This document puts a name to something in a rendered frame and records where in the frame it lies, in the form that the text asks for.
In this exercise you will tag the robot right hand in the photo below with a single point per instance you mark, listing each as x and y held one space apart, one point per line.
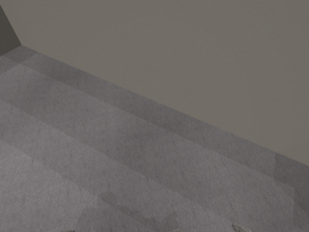
240 228

